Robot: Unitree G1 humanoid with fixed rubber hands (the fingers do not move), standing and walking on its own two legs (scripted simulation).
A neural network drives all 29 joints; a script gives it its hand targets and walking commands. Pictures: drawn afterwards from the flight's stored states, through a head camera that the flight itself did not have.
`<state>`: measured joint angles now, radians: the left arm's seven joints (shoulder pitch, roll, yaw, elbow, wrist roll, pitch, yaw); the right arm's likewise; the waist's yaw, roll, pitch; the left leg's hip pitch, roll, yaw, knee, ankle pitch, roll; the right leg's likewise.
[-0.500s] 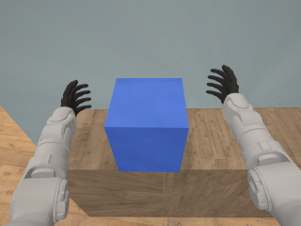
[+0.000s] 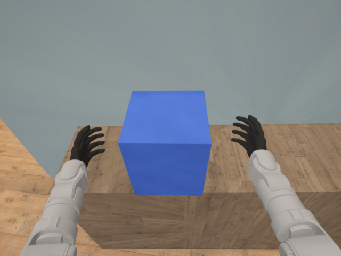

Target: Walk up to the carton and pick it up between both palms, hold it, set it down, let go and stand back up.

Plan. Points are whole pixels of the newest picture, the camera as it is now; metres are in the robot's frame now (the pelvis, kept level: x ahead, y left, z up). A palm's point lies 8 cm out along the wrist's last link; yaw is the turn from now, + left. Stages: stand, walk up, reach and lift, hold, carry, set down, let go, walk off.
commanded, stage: set down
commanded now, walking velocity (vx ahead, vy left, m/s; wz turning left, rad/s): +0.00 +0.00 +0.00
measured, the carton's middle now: (168, 144) +0.44 +0.01 +0.00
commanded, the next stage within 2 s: none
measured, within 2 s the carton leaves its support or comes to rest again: neither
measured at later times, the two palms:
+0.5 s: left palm (76, 212) +0.27 +0.24 -0.02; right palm (261, 202) +0.25 -0.21 -0.02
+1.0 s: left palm (74, 233) +0.23 +0.25 -0.05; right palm (259, 219) +0.22 -0.20 -0.05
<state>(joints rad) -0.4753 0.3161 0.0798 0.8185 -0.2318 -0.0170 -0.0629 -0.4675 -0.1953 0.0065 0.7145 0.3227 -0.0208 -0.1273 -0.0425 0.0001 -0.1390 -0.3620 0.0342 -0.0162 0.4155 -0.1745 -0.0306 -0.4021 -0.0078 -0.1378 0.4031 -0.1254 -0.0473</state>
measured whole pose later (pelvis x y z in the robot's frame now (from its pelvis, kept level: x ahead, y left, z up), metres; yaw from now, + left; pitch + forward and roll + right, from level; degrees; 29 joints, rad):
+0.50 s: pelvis +0.01 +0.00 +0.00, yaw +0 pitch +6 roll +0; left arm -0.04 0.27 0.03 0.77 -0.25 -0.38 -0.06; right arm -0.01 -0.12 0.01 0.62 0.24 -0.32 -0.10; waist -0.04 0.00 -0.10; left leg -0.33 0.03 -0.02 0.42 -0.20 -0.03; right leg -0.37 -0.01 -0.14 0.40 -0.15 -0.05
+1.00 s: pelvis +0.03 +0.01 +0.00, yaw +0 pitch +2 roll +0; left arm 0.11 0.26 0.03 0.70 -0.18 -0.26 -0.06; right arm 0.09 -0.11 0.01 0.70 0.16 -0.36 -0.07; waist -0.04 0.00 -0.03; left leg -0.21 0.03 -0.02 0.42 -0.23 -0.03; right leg -0.25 -0.01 -0.14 0.40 -0.19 -0.05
